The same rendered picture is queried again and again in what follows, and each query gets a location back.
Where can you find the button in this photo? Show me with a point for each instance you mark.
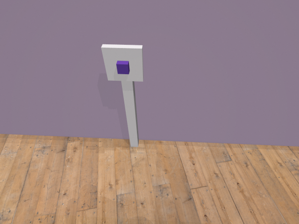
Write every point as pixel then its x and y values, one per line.
pixel 122 67

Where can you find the panel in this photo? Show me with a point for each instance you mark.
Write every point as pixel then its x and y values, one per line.
pixel 134 54

